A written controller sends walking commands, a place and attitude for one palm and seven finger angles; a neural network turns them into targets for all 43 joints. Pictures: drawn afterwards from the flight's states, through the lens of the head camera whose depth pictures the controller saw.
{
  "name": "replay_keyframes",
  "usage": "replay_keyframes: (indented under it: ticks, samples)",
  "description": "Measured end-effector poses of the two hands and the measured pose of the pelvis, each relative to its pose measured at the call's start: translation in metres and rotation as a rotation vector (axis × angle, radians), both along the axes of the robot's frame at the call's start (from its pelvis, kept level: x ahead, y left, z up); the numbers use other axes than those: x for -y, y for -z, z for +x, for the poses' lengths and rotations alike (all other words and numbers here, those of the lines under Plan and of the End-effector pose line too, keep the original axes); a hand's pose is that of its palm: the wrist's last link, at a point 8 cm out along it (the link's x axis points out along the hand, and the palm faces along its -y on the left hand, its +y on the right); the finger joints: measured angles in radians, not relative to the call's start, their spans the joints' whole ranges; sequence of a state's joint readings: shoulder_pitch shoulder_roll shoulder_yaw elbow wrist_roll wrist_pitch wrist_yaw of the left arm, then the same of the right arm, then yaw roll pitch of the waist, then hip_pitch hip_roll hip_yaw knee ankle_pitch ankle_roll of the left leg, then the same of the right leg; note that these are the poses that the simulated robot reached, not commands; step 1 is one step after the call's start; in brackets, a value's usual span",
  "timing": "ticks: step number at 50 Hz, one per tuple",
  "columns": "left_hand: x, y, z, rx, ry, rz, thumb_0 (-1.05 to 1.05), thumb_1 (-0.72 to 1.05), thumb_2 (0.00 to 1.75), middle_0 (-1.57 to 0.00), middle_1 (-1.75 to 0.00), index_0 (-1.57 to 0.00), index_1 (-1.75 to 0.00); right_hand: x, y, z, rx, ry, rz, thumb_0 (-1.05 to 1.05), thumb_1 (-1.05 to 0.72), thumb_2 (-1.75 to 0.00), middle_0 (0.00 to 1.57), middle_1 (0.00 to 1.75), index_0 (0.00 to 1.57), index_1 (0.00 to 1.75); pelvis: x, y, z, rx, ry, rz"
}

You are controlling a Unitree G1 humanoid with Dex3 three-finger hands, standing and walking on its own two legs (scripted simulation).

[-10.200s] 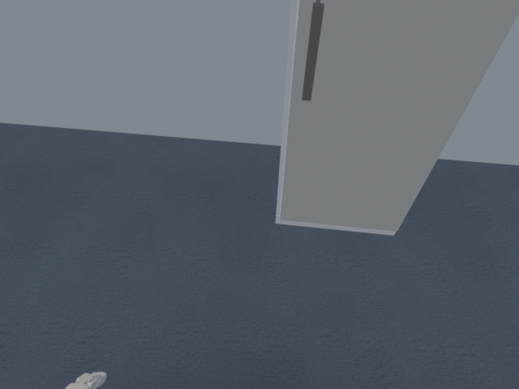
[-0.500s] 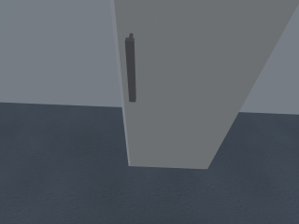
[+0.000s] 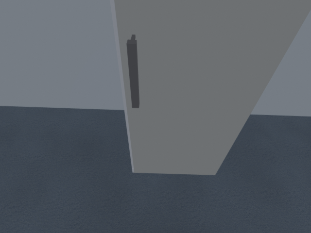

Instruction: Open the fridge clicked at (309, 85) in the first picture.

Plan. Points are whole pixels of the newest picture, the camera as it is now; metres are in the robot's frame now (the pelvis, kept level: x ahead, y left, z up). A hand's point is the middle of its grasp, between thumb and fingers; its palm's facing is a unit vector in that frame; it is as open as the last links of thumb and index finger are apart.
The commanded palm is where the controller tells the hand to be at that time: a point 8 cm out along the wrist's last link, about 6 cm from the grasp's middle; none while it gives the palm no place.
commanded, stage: look again from close up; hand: left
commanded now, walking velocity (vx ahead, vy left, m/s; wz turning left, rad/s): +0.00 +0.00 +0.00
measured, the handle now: (134, 74) +0.58 +0.11 +0.11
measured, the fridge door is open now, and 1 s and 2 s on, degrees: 0 0 0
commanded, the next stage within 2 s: shuffle to correct the standing spot in 1.38 s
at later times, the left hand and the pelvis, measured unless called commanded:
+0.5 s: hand out of the picture -0.01 +0.15 -0.17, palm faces +0.03 -0.98 -0.17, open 7.4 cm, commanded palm none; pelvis +0.01 -0.01 +0.00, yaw -1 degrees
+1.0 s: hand out of the picture -0.01 +0.15 -0.17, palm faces +0.03 -0.99 -0.16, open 7.4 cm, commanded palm none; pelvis +0.01 -0.01 +0.00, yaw -1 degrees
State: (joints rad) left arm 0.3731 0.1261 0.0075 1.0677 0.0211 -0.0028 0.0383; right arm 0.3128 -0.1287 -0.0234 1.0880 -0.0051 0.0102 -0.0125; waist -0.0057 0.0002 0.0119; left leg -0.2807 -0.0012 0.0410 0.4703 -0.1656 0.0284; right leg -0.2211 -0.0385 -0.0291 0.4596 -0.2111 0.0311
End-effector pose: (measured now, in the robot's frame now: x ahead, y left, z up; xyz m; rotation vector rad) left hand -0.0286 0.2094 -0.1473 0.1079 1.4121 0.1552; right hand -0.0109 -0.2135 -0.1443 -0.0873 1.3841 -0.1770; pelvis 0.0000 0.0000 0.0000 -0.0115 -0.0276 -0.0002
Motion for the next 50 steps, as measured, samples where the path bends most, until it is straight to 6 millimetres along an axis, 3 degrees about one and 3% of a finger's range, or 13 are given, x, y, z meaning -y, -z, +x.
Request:
replay_keyframes:
  ticks: [12, 50]
  samples:
    - [0.002, -0.002, 0.011, 0.015, 0.009, 0.007, 0.01, 0.91, 0.90, -0.20, -0.30, -0.20, -0.30, 0.005, 0.000, 0.006, 0.007, 0.001, 0.001, 0.00, -0.91, -0.90, 0.20, 0.30, 0.20, 0.30, 0.004, -0.001, 0.004, 0.002, 0.005, 0.005]
    - [0.011, -0.002, 0.011, -0.003, 0.010, -0.004, 0.01, 0.91, 0.90, -0.20, -0.30, -0.20, -0.30, 0.006, 0.000, -0.004, -0.026, 0.012, 0.008, 0.00, -0.90, -0.90, 0.20, 0.30, 0.20, 0.30, 0.010, -0.002, 0.007, 0.000, 0.013, 0.005]
